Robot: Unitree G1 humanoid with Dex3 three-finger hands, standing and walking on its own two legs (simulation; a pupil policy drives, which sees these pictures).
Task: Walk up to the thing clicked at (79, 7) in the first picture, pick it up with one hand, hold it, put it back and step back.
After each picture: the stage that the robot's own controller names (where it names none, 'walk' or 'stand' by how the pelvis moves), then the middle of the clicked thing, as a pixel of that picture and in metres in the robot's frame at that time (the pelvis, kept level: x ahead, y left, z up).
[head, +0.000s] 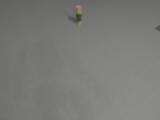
stand; (78, 15) +1.80 +0.10 -0.66
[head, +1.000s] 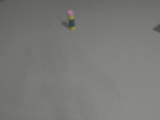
walk; (71, 20) +1.65 +0.28 -0.65
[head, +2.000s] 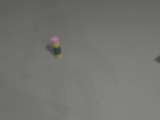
walk; (56, 48) +1.13 +0.36 -0.65
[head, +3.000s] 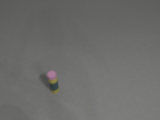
walk; (53, 82) +0.73 +0.26 -0.63
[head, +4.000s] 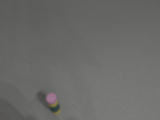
walk; (53, 104) +0.50 +0.22 -0.63
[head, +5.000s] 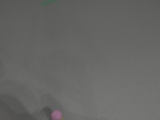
stand; out of the picture +0.44 +0.20 -0.65
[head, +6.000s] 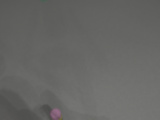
stand; out of the picture +0.43 +0.21 -0.64
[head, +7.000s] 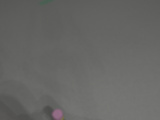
stand; out of the picture +0.44 +0.21 -0.65
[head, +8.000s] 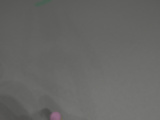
stand; out of the picture +0.43 +0.22 -0.66
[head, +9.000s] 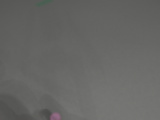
stand; out of the picture +0.42 +0.22 -0.66
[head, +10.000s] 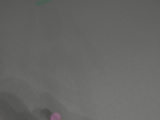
stand; out of the picture +0.42 +0.22 -0.66
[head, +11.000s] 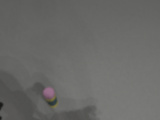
go down; (51, 98) +0.46 +0.21 -0.60
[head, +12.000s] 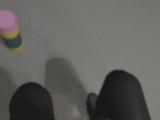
go down; (11, 34) +0.53 +0.22 -0.24
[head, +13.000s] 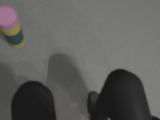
close in; (12, 31) +0.53 +0.21 -0.25
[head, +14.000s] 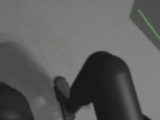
close in; out of the picture +0.52 +0.26 -0.18
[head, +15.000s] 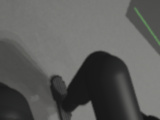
lift; out of the picture +0.50 +0.25 -0.18
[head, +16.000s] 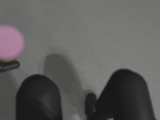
lift; (6, 49) +0.39 +0.23 -0.09
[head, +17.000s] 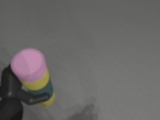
lift; (38, 83) +0.31 +0.15 +0.06
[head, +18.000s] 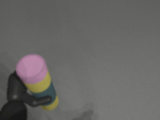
hold; (41, 87) +0.31 +0.15 +0.04
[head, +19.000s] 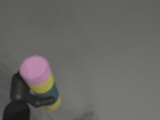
crouch; (44, 87) +0.31 +0.15 +0.03
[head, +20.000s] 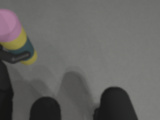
crouch; (18, 43) +0.45 +0.18 -0.04
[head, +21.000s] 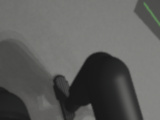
lower; out of the picture +0.48 +0.24 -0.19
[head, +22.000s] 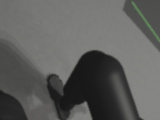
lower; out of the picture +0.49 +0.25 -0.19
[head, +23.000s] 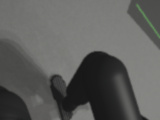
lower; out of the picture +0.48 +0.25 -0.18
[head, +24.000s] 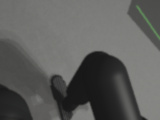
lower; out of the picture +0.48 +0.25 -0.19
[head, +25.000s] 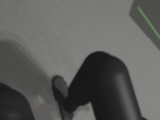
loosen; out of the picture +0.48 +0.23 -0.18
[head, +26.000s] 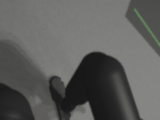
withdraw; out of the picture +0.48 +0.22 -0.19
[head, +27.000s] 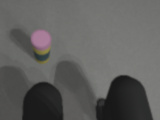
walk; (41, 49) +0.48 +0.15 -0.25
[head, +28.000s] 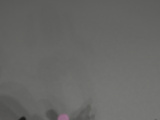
stand; out of the picture +0.39 +0.14 -0.59
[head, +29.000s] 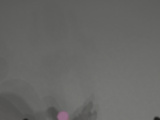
stand; out of the picture +0.40 +0.15 -0.60
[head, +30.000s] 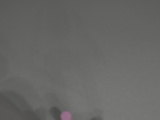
stand; out of the picture +0.40 +0.14 -0.62
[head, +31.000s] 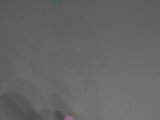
walk; out of the picture +0.40 +0.15 -0.66
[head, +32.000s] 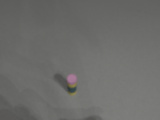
walk; (72, 85) +0.57 +0.09 -0.63
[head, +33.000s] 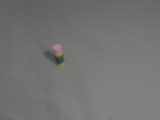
walk; (59, 56) +0.85 +0.24 -0.62
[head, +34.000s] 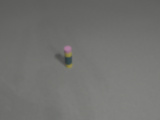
stand; (68, 57) +1.04 +0.17 -0.64
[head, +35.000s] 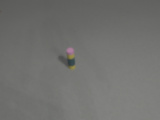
stand; (71, 59) +1.04 +0.17 -0.66
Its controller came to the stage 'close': yes
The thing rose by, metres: 0.69
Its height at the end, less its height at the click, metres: +0.00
